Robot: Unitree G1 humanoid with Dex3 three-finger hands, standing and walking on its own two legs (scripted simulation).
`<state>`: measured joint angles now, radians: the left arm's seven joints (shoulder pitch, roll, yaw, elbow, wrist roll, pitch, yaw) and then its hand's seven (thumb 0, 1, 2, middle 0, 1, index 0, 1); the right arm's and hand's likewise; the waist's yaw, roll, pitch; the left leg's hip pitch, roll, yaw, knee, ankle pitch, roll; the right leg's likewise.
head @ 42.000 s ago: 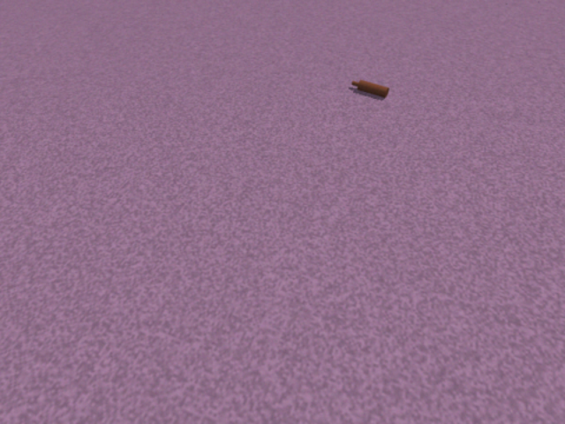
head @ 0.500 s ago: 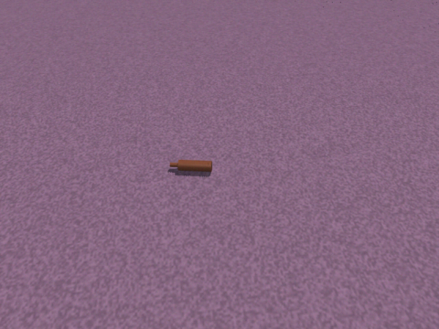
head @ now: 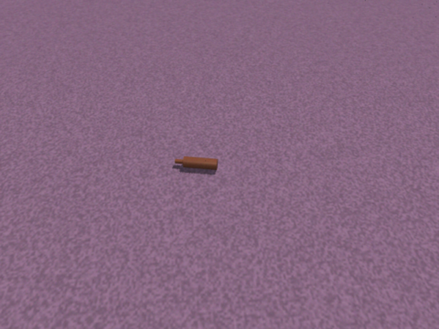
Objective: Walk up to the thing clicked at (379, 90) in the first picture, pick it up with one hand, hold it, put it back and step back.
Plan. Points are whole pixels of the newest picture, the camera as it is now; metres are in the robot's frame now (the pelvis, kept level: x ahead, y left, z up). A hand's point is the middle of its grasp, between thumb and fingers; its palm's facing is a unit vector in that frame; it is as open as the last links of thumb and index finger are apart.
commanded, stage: step back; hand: left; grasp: from above
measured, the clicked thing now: (196, 162) +1.07 +0.20 -0.73
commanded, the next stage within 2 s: stand in 0.28 s
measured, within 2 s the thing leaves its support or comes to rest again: neither
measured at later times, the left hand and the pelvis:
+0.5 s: hand out of the picture +0.12 +0.24 -0.13, palm faces -0.04 -0.94 -0.34, open 7.4 cm; pelvis +0.01 +0.00 +0.02, yaw -1 degrees
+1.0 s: hand out of the picture +0.08 +0.25 -0.14, palm faces -0.06 -0.94 -0.34, open 7.4 cm; pelvis +0.01 +0.00 +0.02, yaw -1 degrees
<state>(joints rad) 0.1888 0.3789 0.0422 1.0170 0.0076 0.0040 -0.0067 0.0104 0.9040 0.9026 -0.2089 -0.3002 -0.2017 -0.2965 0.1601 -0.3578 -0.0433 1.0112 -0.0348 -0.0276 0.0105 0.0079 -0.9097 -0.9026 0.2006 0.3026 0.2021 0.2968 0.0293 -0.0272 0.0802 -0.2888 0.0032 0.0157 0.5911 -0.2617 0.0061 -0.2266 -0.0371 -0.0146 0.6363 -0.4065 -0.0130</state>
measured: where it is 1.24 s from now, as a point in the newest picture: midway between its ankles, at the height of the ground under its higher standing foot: outside the picture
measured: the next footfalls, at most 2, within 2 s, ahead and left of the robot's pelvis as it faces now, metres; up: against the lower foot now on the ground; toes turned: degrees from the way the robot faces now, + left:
none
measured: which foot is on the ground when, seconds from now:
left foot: down 0.00-1.00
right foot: down 0.00-1.00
